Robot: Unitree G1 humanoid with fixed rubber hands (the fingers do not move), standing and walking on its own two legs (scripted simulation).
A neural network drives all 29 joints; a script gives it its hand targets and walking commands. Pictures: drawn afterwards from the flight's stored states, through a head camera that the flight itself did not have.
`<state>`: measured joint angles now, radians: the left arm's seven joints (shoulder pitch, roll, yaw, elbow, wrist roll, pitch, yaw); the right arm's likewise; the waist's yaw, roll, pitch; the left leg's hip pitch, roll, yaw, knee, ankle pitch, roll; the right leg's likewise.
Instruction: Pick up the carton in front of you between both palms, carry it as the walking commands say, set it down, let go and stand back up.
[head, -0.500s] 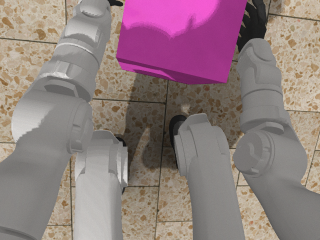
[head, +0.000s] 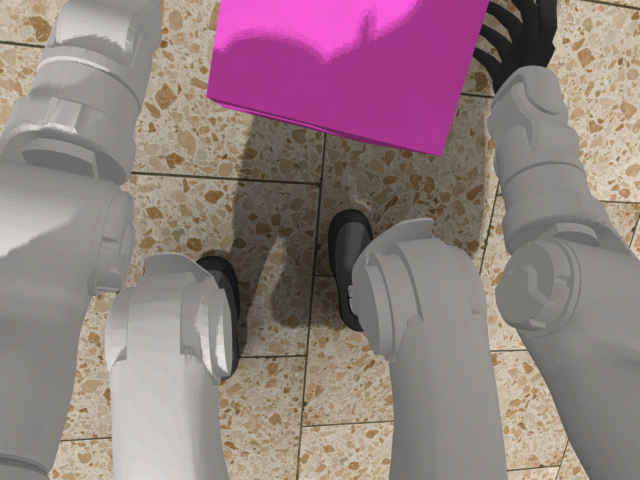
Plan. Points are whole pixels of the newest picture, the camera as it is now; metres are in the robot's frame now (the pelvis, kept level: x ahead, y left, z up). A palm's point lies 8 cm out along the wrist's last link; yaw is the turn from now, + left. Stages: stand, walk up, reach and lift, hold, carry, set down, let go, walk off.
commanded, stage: set down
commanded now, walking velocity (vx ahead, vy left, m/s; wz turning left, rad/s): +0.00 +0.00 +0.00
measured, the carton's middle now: (331, 34) +0.51 -0.09 -0.25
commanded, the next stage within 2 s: let go in 1.12 s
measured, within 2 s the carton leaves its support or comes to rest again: neither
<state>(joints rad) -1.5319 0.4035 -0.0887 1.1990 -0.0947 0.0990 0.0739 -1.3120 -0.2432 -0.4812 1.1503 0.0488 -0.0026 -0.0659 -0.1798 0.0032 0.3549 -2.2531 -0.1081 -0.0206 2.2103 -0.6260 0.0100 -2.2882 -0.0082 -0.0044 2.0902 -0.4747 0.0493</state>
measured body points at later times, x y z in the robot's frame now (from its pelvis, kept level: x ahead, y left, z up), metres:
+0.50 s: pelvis +0.00 -0.01 +0.07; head +0.34 -0.04 +0.37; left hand +0.60 +0.07 -0.05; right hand +0.47 -0.29 -0.06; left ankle +0.09 +0.10 -0.34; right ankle +0.14 -0.13 -0.34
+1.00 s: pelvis +0.03 -0.01 +0.19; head +0.34 -0.02 +0.53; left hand +0.60 +0.08 +0.09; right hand +0.47 -0.30 +0.10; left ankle +0.09 +0.10 -0.34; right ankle +0.14 -0.13 -0.34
